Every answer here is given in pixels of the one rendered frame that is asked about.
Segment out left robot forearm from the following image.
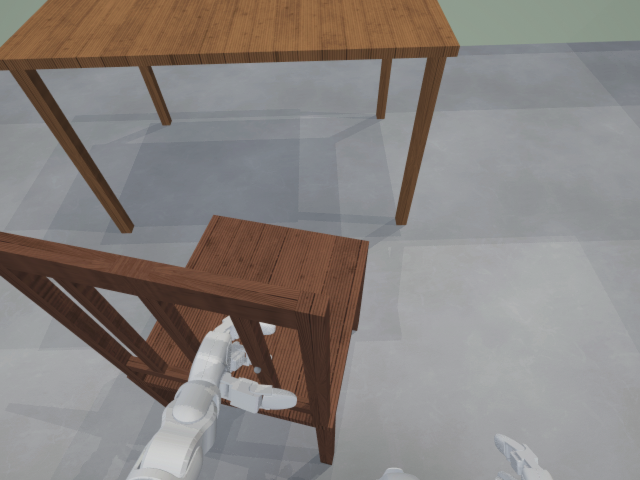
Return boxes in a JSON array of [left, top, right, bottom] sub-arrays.
[[126, 380, 221, 480]]

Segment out robot left hand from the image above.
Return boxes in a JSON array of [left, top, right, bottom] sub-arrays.
[[188, 316, 297, 414]]

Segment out right robot shin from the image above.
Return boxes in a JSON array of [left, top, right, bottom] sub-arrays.
[[382, 468, 404, 477]]

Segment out chair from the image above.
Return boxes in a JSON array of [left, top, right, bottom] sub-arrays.
[[0, 215, 369, 465]]

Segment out table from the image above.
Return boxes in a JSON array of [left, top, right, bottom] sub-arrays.
[[0, 0, 460, 233]]

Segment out robot right hand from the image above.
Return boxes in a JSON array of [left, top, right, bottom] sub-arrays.
[[494, 434, 554, 480]]

